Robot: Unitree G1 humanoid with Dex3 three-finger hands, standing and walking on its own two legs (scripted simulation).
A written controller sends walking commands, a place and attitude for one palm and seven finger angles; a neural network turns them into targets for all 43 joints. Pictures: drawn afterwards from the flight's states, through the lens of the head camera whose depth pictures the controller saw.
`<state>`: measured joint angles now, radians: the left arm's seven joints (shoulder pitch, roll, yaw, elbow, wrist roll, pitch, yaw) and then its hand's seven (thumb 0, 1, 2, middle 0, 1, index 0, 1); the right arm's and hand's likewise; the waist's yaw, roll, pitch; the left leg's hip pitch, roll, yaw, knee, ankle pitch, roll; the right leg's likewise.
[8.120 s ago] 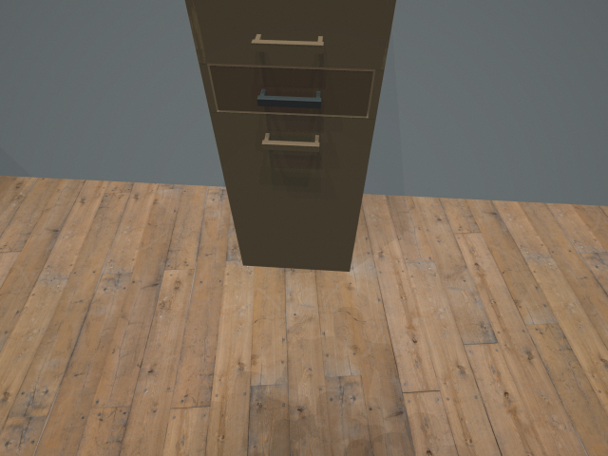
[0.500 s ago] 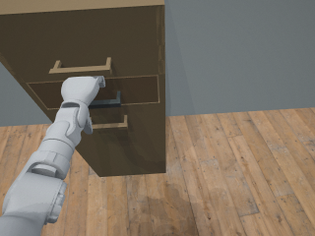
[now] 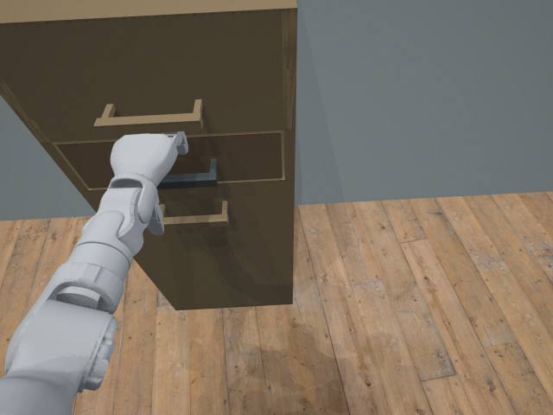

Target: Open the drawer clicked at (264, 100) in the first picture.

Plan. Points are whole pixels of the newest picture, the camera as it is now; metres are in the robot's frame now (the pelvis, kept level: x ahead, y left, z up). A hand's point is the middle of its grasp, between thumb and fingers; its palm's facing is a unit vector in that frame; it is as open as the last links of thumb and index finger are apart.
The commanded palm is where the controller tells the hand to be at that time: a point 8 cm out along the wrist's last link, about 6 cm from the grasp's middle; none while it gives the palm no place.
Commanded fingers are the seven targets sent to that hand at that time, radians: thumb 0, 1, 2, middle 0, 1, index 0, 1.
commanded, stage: move the hooked fingers above the handle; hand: left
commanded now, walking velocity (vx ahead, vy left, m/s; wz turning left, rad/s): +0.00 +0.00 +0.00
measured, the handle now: (175, 173) +0.51 +0.19 +0.02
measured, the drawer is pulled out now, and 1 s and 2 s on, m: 0.00 0.00 0.00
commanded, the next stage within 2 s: lower the fingers behind the handle in 0.12 s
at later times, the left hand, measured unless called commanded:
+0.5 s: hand (163, 180) +0.46 +0.19 +0.06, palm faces -0.04 -0.01 -1.00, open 13.8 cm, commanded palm +0.45 +0.20 +0.11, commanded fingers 0.00 -0.50 0.30 -0.30 -1.20 -0.30 -1.20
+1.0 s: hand (165, 195) +0.46 +0.20 +0.03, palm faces -0.04 -0.02 -1.00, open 13.8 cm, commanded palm +0.44 +0.20 +0.08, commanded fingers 0.00 -0.50 0.30 -0.30 -1.20 -0.30 -1.20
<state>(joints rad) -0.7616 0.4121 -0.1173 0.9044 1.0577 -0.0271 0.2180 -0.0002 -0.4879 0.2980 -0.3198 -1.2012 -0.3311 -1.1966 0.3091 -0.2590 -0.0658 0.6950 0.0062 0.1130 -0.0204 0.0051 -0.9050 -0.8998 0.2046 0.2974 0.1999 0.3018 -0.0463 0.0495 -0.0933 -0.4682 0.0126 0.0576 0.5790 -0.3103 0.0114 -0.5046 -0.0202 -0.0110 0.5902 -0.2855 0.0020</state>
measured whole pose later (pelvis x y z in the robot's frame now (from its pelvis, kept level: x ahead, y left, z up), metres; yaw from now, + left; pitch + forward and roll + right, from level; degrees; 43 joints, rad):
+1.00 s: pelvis +0.00 +0.00 -0.01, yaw +0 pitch +15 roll +0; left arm -0.74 0.40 -0.08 0.99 1.09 -0.04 0.31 0.00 -0.49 0.30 -0.32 -1.20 -0.32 -1.20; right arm 0.32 -0.25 -0.07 0.71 -0.01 0.11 -0.01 0.00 -0.90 -0.90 0.21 0.30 0.20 0.30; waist -0.07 0.05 -0.12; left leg -0.57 0.02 0.06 0.66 -0.35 0.01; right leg -0.60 -0.01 -0.01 0.65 -0.31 0.00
